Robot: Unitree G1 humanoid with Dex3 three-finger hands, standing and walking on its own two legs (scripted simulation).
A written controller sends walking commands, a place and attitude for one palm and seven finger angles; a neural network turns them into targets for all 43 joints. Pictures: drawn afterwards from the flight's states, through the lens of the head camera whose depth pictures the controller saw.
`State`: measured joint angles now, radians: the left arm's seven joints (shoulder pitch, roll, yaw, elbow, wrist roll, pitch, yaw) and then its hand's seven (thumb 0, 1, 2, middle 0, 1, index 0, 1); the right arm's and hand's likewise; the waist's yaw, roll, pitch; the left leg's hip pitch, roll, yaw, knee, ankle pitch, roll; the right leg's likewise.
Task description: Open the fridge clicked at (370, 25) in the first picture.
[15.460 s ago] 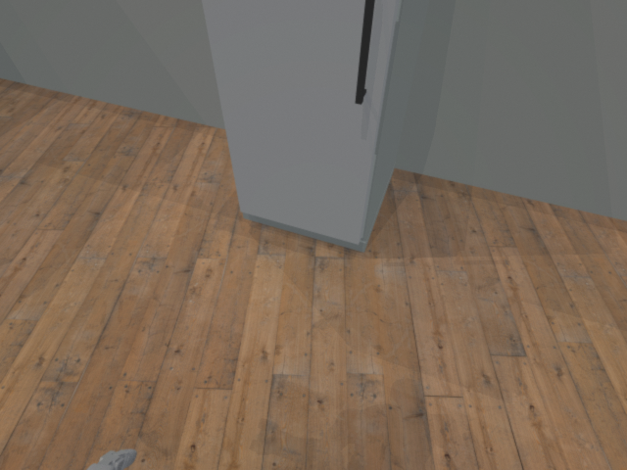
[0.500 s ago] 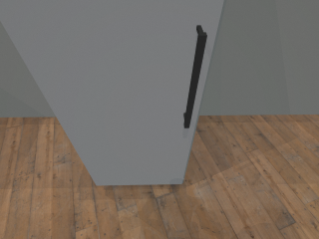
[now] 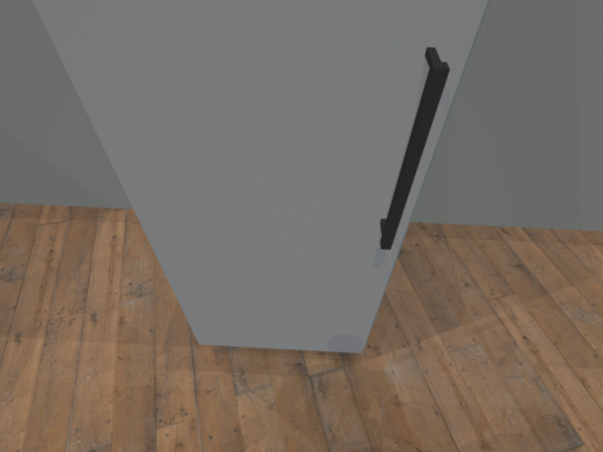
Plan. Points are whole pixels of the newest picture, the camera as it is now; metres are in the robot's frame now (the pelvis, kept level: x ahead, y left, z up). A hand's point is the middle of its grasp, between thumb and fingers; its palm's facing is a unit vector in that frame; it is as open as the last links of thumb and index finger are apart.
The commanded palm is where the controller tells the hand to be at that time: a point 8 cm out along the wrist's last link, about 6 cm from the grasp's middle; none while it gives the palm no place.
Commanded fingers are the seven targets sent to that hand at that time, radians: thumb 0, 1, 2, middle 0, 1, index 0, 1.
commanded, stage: come to a stop and stand still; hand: right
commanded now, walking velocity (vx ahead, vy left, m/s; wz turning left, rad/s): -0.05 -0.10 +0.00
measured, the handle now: (404, 167) +0.50 -0.12 +0.12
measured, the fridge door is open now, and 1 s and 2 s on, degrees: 0 0 0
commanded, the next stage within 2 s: look again from close up in 1.86 s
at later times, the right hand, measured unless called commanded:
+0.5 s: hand out of the picture +0.05 -0.17 -0.19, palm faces +0.09 +0.98 -0.19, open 7.3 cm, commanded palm none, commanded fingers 0.00 -0.90 -0.90 0.20 0.30 0.20 0.30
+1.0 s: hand out of the picture +0.01 -0.20 -0.18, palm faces +0.04 +0.98 -0.19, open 7.4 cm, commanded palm none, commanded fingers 0.00 -0.90 -0.90 0.20 0.30 0.20 0.30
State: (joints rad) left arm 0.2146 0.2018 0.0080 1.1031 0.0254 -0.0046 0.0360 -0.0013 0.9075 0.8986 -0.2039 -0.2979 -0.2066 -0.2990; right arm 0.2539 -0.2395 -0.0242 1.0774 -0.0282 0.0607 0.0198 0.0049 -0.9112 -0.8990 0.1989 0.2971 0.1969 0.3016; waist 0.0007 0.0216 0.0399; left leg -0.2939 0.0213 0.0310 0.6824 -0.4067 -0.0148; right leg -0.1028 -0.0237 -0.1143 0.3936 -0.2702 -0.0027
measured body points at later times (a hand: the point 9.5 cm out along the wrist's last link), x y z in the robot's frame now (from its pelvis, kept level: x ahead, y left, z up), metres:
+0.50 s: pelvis +0.02 +0.01 -0.01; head +0.05 -0.01 +0.44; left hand +0.07 +0.25 -0.15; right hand +0.04 -0.23 -0.17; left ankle +0.04 +0.14 -0.74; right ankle +0.01 -0.10 -0.74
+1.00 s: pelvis +0.03 -0.02 +0.00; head +0.04 -0.04 +0.45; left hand +0.04 +0.21 -0.15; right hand +0.01 -0.25 -0.16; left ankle +0.04 +0.14 -0.74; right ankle +0.01 -0.10 -0.74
